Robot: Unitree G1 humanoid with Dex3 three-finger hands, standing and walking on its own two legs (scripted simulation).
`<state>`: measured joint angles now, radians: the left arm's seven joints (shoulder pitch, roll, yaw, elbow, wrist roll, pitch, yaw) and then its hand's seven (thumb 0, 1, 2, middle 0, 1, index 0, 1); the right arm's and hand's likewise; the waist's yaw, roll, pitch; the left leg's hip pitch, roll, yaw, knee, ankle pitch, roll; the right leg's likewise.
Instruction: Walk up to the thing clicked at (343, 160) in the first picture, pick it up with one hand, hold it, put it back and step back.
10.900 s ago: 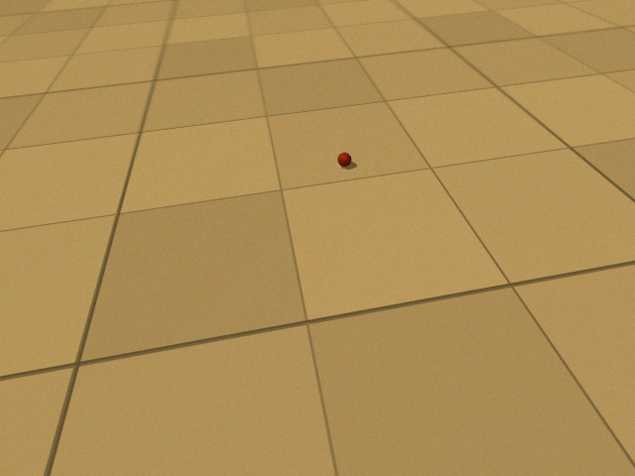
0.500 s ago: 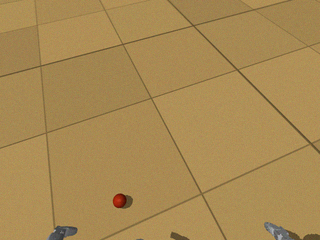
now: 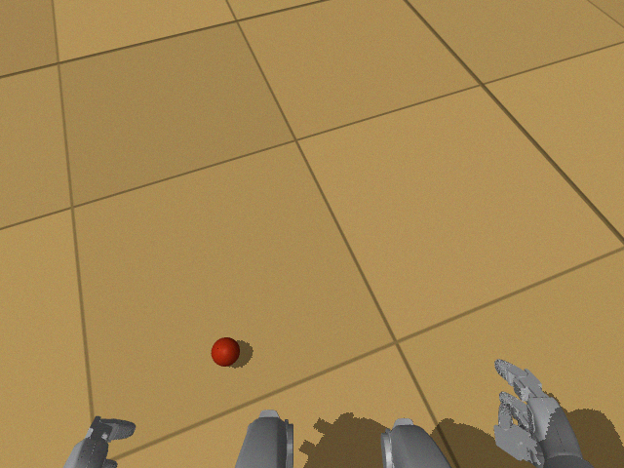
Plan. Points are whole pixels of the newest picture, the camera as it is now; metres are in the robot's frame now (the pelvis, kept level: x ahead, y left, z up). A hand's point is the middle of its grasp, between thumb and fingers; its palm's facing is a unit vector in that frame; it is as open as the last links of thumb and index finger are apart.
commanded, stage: rise first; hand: left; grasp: from above
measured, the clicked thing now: (225, 351) +0.42 +0.28 -0.61
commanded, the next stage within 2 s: approach in 1.84 s
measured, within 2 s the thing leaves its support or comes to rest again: neither
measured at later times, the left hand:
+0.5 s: hand (159, 409) +0.25 +0.32 -0.33, palm faces -0.44 -0.39 -0.81, open 14.0 cm
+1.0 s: hand (177, 381) +0.31 +0.34 -0.43, palm faces -0.46 -0.11 -0.88, open 14.0 cm
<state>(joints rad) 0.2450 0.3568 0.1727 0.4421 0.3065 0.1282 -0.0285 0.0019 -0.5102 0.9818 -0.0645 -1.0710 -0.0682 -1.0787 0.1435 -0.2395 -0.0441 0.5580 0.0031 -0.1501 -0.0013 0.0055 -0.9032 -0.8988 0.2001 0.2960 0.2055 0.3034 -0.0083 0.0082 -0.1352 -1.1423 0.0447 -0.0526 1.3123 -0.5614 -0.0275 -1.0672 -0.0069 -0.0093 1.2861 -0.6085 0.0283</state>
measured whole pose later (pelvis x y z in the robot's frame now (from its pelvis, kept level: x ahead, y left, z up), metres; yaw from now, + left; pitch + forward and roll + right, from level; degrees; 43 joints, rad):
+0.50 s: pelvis -0.07 +0.00 -0.20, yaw -3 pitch +34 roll -4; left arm -0.32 0.59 0.21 0.80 0.78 -0.22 0.09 0.00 -0.52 0.99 -0.07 -1.08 -0.08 -1.08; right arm 0.03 -0.29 -0.06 0.67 -0.02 -0.12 0.06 0.00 -0.88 -0.89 0.20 0.30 0.20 0.30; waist 0.00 0.01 -0.13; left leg -1.95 0.04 -0.11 2.00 -0.64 -0.04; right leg -1.86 0.02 -0.01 1.98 -0.71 0.04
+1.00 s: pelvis -0.09 +0.01 -0.29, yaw -7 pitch +31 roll -7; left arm -0.64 0.77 0.22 1.17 1.15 -0.40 0.26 0.00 -0.51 1.02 -0.09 -0.97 -0.09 -0.99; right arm 0.10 -0.28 -0.02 0.77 -0.10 -0.02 0.10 0.00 -0.89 -0.89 0.20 0.30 0.21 0.30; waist -0.07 -0.02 -0.07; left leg -2.23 0.02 -0.17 2.29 -0.62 -0.04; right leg -2.12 0.04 -0.04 2.25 -0.69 0.05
